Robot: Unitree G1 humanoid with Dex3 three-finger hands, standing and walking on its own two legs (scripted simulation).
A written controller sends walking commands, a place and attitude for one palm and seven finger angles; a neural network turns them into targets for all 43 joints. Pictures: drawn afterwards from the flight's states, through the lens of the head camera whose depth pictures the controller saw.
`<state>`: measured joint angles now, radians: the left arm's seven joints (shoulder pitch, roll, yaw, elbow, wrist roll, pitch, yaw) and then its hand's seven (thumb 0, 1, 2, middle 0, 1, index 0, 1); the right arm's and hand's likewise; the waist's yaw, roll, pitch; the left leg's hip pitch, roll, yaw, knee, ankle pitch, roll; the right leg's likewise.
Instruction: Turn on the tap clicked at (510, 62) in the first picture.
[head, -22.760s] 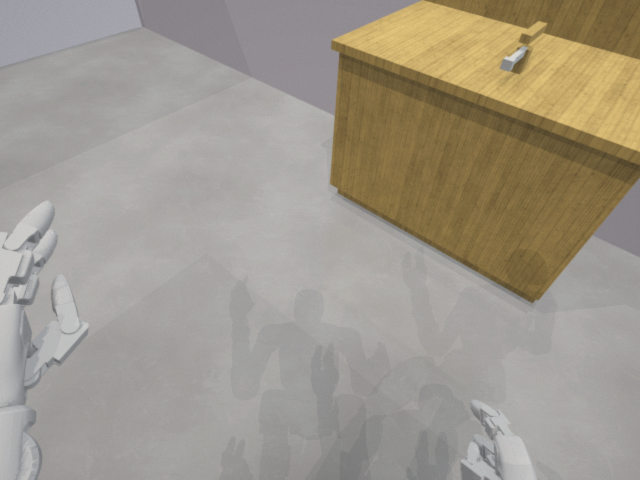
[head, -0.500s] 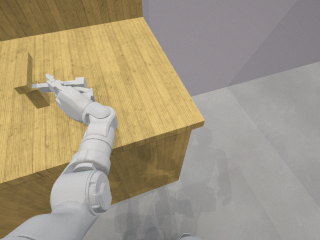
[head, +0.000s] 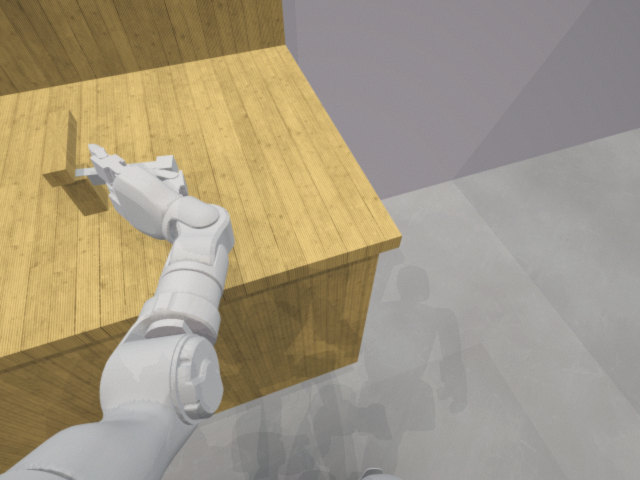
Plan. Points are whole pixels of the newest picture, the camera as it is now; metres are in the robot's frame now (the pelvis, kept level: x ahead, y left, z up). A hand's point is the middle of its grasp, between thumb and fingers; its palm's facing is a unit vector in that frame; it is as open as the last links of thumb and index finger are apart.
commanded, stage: lift the hand up off the lever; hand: left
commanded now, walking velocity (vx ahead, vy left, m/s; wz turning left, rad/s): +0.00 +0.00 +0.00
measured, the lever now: (167, 168) +0.55 +0.21 +0.07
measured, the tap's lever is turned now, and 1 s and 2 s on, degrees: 79 79 79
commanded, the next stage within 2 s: draw the hand back beside the body in 1.08 s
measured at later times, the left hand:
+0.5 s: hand (170, 168) +0.49 +0.18 +0.13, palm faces +0.80 -0.58 -0.13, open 7.8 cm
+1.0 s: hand (167, 164) +0.47 +0.17 +0.15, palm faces +0.80 -0.59 -0.14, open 7.8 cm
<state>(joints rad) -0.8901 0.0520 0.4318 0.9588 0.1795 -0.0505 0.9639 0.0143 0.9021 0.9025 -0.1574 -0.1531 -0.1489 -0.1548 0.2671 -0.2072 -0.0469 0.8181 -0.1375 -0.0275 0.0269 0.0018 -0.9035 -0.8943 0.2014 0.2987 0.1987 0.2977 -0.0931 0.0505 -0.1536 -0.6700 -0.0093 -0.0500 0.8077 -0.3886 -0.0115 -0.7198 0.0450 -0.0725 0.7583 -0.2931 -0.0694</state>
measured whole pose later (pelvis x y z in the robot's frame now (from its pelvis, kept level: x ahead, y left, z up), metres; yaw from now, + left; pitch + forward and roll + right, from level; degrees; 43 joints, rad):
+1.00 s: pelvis +0.02 +0.00 +0.02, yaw +0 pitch +10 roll +0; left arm -0.79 -0.01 0.36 0.75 0.14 0.13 0.94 0.01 0.90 0.90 -0.16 -0.15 -0.15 -0.15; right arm 0.22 -0.20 -0.05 0.82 -0.11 -0.01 0.01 0.00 -0.90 -0.89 0.20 0.30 0.20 0.30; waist -0.04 0.06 -0.14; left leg -0.50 -0.01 -0.04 0.69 -0.37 -0.01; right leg -0.56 0.04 -0.06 0.65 -0.28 -0.06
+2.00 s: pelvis +0.00 +0.02 +0.04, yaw -2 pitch -6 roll +0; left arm 0.05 0.28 0.14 -0.01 -0.07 -0.11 0.10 0.01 0.90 0.90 -0.20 -0.25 -0.19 -0.25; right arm 0.14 -0.20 0.04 0.65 0.01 -0.08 -0.07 0.01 -0.90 -0.89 0.20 0.30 0.20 0.30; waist 0.05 0.06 0.05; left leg -0.03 -0.02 0.00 0.35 -0.22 0.01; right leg -0.11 0.04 -0.01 0.34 -0.13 -0.04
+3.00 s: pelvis +0.00 +0.01 +0.04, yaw -2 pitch -1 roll -1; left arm 0.44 0.32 0.28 -0.34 -0.04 -0.17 0.13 0.01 0.89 0.90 -0.21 -0.30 -0.20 -0.31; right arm 0.19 -0.26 -0.01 0.60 0.01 -0.09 -0.07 0.01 -0.90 -0.89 0.20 0.30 0.20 0.30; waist 0.02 0.10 0.01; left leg -0.18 0.01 -0.01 0.44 -0.24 0.00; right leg -0.22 0.07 -0.02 0.34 -0.11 -0.05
